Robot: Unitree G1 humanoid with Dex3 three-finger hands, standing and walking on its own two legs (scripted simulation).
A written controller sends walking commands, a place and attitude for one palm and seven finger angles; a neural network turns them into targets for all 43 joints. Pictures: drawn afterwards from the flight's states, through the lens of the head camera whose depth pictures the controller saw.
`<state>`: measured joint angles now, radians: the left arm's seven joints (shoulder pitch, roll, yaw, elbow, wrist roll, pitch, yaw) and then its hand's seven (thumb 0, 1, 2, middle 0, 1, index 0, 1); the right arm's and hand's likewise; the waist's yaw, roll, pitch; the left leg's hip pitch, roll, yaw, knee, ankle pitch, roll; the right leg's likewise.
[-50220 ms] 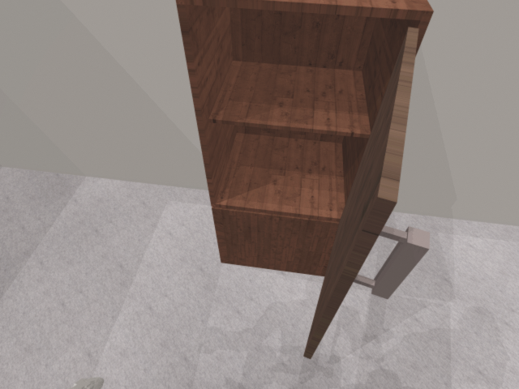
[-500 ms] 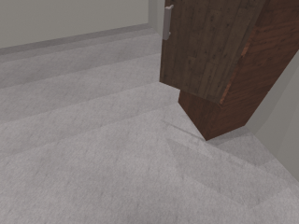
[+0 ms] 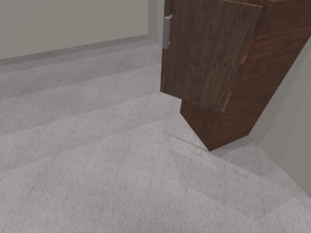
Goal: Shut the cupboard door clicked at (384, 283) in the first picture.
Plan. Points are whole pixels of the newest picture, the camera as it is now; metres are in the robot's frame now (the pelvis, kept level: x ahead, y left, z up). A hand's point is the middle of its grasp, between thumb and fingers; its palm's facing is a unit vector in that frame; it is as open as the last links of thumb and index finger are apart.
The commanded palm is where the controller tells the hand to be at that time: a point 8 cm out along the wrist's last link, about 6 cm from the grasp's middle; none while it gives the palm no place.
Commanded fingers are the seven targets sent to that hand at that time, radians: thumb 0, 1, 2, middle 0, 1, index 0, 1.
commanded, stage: look to check the result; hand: left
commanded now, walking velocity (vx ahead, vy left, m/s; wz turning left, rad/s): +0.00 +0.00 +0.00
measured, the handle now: (168, 32) +1.00 -0.03 +0.08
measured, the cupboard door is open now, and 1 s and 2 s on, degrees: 37 37 37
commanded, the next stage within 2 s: walk to a spot facing it in 0.60 s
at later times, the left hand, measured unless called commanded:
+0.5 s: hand out of the picture +0.00 +0.18 -0.17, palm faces +0.01 -0.98 -0.21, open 7.4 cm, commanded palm none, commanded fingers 0.00 0.90 0.90 -0.20 -0.30 -0.20 -0.30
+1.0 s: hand out of the picture +0.04 +0.18 -0.19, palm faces +0.13 -0.97 -0.21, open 7.4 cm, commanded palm none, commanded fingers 0.00 0.90 0.90 -0.20 -0.30 -0.20 -0.30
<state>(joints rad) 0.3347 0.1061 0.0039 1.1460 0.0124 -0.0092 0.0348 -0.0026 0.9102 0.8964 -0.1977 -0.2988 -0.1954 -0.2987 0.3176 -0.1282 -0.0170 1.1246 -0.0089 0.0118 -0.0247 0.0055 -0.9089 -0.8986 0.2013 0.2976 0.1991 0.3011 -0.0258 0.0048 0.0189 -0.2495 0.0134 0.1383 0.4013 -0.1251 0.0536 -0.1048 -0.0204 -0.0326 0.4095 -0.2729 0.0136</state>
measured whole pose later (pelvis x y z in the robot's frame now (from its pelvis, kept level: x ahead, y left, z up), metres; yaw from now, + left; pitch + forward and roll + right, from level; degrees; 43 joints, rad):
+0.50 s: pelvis +0.01 -0.01 +0.00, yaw +0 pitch -2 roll +0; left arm 0.29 0.17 0.01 1.16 0.01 -0.01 0.03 0.00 0.91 0.90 -0.20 -0.30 -0.20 -0.30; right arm 0.26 -0.18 -0.02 1.13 -0.01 0.01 -0.02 0.01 -0.91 -0.90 0.20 0.30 0.20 0.30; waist -0.02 0.01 0.06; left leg -0.22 0.02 0.14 0.39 -0.13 0.04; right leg -0.07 -0.01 -0.03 0.38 -0.27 0.00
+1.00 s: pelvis +0.02 -0.01 -0.01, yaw +7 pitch -2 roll -2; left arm 0.21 0.18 0.05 1.04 0.02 0.01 0.03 0.00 0.91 0.90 -0.20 -0.30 -0.20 -0.30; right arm 0.23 -0.19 -0.04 1.05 -0.01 0.06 0.00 0.01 -0.91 -0.90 0.20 0.30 0.20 0.30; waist -0.03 0.01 0.10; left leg -0.37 0.02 0.06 0.73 -0.36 0.00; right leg -0.09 -0.03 -0.16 0.52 -0.39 0.00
